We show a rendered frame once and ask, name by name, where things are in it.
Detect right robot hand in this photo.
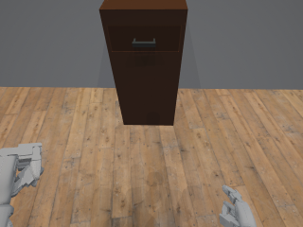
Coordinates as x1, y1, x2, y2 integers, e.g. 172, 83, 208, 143
219, 184, 257, 227

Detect drawer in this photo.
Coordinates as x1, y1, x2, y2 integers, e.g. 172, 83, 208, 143
107, 25, 181, 51

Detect handle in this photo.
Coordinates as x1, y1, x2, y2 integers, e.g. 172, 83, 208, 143
132, 38, 156, 47

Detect left robot forearm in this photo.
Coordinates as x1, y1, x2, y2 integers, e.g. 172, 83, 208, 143
0, 204, 14, 227

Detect left robot hand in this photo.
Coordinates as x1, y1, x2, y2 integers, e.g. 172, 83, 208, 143
0, 142, 45, 205

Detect cabinet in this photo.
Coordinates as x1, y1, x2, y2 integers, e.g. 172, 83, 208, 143
99, 0, 188, 126

